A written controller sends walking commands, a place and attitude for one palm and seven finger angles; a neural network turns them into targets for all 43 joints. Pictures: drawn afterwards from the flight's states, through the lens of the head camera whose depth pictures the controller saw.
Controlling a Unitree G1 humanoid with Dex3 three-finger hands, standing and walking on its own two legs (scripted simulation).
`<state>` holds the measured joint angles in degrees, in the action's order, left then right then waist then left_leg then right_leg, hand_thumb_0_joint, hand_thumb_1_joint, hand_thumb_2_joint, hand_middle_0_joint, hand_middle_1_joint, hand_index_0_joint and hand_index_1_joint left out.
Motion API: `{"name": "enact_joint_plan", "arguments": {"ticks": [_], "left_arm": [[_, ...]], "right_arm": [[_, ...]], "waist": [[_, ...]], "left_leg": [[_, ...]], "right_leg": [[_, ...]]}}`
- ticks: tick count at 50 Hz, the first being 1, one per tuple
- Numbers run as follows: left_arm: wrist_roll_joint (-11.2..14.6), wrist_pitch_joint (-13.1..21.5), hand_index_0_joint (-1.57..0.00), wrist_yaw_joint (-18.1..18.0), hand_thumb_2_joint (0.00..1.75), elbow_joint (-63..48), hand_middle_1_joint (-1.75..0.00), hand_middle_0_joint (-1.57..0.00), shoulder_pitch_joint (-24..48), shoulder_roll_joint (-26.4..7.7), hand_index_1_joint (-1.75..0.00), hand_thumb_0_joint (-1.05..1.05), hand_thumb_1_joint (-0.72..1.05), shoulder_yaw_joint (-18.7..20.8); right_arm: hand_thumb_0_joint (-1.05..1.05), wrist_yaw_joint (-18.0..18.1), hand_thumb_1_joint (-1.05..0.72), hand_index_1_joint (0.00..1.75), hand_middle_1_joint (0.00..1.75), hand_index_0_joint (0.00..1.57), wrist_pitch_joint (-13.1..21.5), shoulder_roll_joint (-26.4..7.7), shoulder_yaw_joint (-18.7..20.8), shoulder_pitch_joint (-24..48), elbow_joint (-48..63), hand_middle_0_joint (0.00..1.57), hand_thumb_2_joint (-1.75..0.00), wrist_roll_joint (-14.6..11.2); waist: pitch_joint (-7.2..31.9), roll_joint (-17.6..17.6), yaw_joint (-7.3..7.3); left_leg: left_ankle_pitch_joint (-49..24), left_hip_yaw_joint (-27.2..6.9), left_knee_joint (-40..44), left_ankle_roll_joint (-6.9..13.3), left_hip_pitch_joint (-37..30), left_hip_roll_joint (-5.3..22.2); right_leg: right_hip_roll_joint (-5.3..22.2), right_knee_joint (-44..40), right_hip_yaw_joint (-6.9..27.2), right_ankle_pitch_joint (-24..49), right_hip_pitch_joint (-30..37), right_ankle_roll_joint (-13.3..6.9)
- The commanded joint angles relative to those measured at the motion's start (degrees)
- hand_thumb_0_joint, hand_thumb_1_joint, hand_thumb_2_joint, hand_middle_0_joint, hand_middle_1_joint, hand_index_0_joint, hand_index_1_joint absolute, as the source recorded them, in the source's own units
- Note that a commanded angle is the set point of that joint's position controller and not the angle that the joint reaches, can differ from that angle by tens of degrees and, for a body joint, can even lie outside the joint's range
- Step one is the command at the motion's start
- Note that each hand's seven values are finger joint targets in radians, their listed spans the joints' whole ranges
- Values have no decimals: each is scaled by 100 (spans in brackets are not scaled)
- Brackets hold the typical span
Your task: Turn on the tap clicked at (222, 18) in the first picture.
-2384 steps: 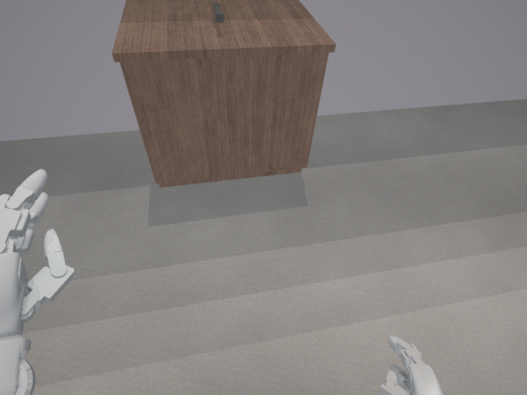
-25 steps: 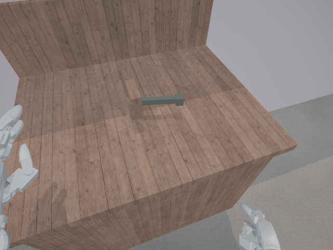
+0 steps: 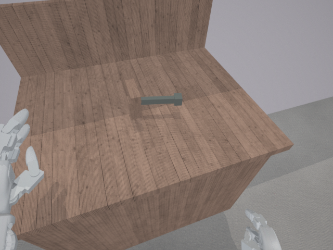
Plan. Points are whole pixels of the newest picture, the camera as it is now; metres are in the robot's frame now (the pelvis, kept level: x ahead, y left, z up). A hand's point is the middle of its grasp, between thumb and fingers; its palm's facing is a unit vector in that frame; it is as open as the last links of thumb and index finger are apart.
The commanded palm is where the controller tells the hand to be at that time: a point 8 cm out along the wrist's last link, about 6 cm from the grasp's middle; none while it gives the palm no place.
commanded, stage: shuffle to correct the standing spot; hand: left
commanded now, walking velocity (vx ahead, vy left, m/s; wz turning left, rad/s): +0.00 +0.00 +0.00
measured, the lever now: (177, 99) +0.54 +0.01 +0.04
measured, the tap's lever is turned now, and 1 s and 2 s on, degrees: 76 76 76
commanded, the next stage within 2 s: none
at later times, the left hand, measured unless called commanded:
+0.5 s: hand (75, 156) +0.25 +0.20 +0.15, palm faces +0.34 -0.86 -0.39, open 7.4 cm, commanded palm +0.19 +0.24 +0.17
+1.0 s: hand (92, 168) +0.22 +0.15 +0.16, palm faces +0.37 -0.84 -0.39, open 7.4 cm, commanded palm +0.17 +0.19 +0.17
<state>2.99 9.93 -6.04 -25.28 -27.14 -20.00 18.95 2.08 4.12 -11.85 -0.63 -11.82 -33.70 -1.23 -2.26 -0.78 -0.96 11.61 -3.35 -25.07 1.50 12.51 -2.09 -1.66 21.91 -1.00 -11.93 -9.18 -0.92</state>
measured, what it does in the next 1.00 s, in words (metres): shifts its weight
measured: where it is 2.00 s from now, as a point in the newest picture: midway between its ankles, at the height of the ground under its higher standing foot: outside the picture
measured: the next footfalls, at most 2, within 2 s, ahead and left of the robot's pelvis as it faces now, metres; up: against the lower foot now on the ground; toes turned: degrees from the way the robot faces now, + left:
right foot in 1.38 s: +0.06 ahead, -0.27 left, +0.00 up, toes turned +0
left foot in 1.60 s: +0.04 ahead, -0.06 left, +0.00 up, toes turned +5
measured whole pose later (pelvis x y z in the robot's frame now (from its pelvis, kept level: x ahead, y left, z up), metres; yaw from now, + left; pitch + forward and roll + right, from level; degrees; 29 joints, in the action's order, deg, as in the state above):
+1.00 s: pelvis +0.02 -0.09 -0.01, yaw +2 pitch -1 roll +1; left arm 6.1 6.3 -5.1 -30.7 -27.8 -21.9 21.3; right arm 1.2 -1.5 -11.1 0.0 -9.9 -31.7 -1.4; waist -2.5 0.5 0.0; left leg 17.0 1.1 -31.6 -2.0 13.8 5.2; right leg -6.8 30.5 -5.0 -18.7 -11.2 -4.0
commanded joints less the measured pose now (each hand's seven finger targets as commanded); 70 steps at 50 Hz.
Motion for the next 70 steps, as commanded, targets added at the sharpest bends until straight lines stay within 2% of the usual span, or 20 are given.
{"name": "enact_joint_plan", "arguments": {"ticks": [1,12,21,28,35,38,41,43,46,49,53,56,58,59,60,61,64,67,68,70], "left_arm": [[16,363,-20,-173,90,-1502,-30,-20,649,-1100,-30,0,90,718],[80,231,-20,-104,90,-1327,-30,-20,527,-903,-30,0,90,582],[195,41,-20,-105,90,-1570,-30,-20,401,-1199,-30,0,90,826],[328,-11,-20,-138,90,-1763,-30,-20,333,-1254,-30,0,90,962],[341,31,-20,-75,90,-1821,-30,-20,129,-1281,-30,0,90,1121],[306,5,-20,-67,90,-1909,-30,-20,245,-1302,-30,0,90,1100],[336,-63,-20,-82,90,-1814,-30,-20,214,-1224,-30,0,90,1024],[346,-45,-20,-79,90,-1669,-30,-20,126,-1229,-30,0,90,1054],[385,-27,-20,-42,90,-1685,-30,-20,128,-1186,-30,0,90,993],[307,-31,-20,-15,90,-1667,-30,-20,403,-1097,-30,0,90,860],[309,-147,-20,-35,90,-1699,-30,-20,588,-1208,-30,0,90,905],[360,-142,-20,-71,90,-1552,-30,-20,370,-1171,-30,0,90,881],[364,-55,-20,-52,90,-1622,-30,-20,432,-1205,-30,0,90,906],[332,-68,-20,-59,90,-1591,-30,-20,430,-1137,-30,0,90,864],[288,-72,-20,-50,90,-1710,-30,-20,476,-1175,-30,0,90,909],[219,-105,-20,22,90,-1783,-30,-20,653,-1105,-30,0,90,709],[154,-75,-20,58,90,-1813,-30,-20,185,-1114,-30,0,90,856],[156,2,-20,-36,90,-1749,-30,-20,-63,-1180,-30,0,90,1017],[113,20,-20,-72,90,-1781,-30,-20,240,-1400,-30,0,90,1166],[113,-3,-20,-156,90,-1636,-30,-20,850,-1598,-30,0,90,1218]], "right_arm": [[0,86,-90,30,30,20,365,-645,223,626,926,20,-90,-42],[0,57,-90,30,30,20,279,-591,211,535,880,20,-90,20],[0,3,-90,30,30,20,134,-574,263,544,936,20,-90,-60],[0,-39,-90,30,30,20,-52,-549,281,610,973,20,-90,-94],[0,-14,-90,30,30,20,-253,-591,291,680,1043,20,-90,-43],[0,-27,-90,30,30,20,-255,-611,334,615,1056,20,-90,-43],[0,-55,-90,30,30,20,-241,-552,324,635,1070,20,-90,-78],[0,-77,-90,30,30,20,-265,-566,331,610,1074,20,-90,-67],[0,-42,-90,30,30,20,-277,-576,295,728,1078,20,-90,-59],[0,-2,-90,30,30,20,-284,-601,253,752,1125,20,-90,-27],[0,-3,-90,30,30,20,-191,-532,330,565,1091,20,-90,-85],[0,-51,-90,30,30,20,-101,-507,300,619,995,20,-90,-144],[0,-11,-90,30,30,20,-44,-616,354,476,912,20,-90,-125],[0,20,-90,30,30,20,-89,-730,319,604,1019,20,-90,-54],[0,-8,-90,30,30,20,-137,-618,327,884,1227,20,-90,143],[0,-32,-90,30,30,20,-139,-448,281,989,1195,20,-90,190],[0,-103,-90,30,30,20,-159,-574,343,695,1217,20,-90,71],[0,-115,-90,30,30,20,-62,-603,286,374,1317,20,-90,-78],[0,-123,-90,30,30,20,-34,-569,316,314,1262,20,-90,-98],[0,-109,-90,30,30,20,72,-427,277,446,1132,20,-90,-105]], "waist": [[646,-203,31],[550,-595,84],[1088,-130,131],[1087,39,171],[908,-416,131],[1113,-323,121],[1135,142,152],[1006,237,141],[711,-107,154],[567,-527,42],[651,612,163],[488,541,177],[560,-240,318],[673,-1201,282],[717,-2162,114],[302,-1974,113],[326,-795,-119],[597,-533,-58],[609,-15,2],[504,1856,67]], "left_leg": [[-57,-543,490,79,25,644],[739,-892,954,120,89,988],[-1632,-268,-398,68,-303,926],[-1572,155,-1248,12,-1,706],[-2072,-24,-671,272,-498,1158],[-2504,253,-1071,214,-619,1061],[-1554,487,-1474,103,-151,750],[-795,569,-1219,108,-150,669],[-540,282,-366,287,-613,925],[-309,-244,-176,440,-139,1440],[459,650,-1338,16,84,547],[700,889,-787,31,-357,379],[353,394,504,425,-1429,873],[71,-831,927,962,-1228,1794],[-201,-2095,1049,1379,-473,2700],[-54,-2300,1187,1445,-27,2911],[349,-206,492,664,536,2038],[1293,266,-648,202,856,1355],[1596,455,-1424,73,1114,1064],[1843,739,-3889,-220,1952,200]], "right_leg": [[641,-348,460,358,278,-103],[187,-36,30,-122,63,-102],[531,73,262,1508,399,-277],[914,270,654,2549,494,-532],[447,502,233,2355,-80,211],[464,373,186,2872,240,261],[752,232,540,3217,535,42],[827,179,593,3276,310,190],[527,357,328,2287,-424,567],[311,257,285,717,-363,572],[757,-637,961,1103,-126,222],[722,-826,848,1798,-459,859],[27,582,-54,2364,-1074,1545],[-178,2336,-78,1272,-1291,1290],[137,3988,673,-1008,-1335,552],[154,5007,926,-1263,-1565,215],[492,2870,445,-1162,-1132,-42],[74,575,-543,-339,179,60],[178,28,-408,-349,484,36],[1562,-812,1703,-469,242,-801]]}}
